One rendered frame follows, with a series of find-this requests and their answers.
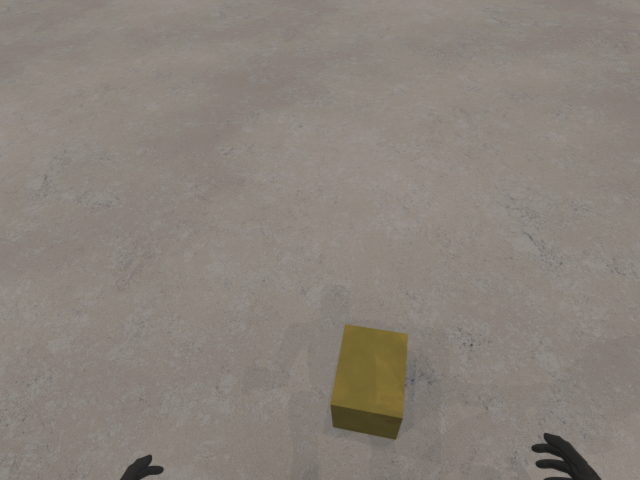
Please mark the robot left hand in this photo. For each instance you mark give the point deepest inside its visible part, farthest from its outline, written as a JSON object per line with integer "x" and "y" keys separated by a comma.
{"x": 140, "y": 469}

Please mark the robot right hand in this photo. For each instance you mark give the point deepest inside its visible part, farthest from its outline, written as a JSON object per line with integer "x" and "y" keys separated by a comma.
{"x": 574, "y": 464}

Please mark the carton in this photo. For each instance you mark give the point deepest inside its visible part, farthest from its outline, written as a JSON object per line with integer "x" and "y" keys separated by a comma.
{"x": 368, "y": 392}

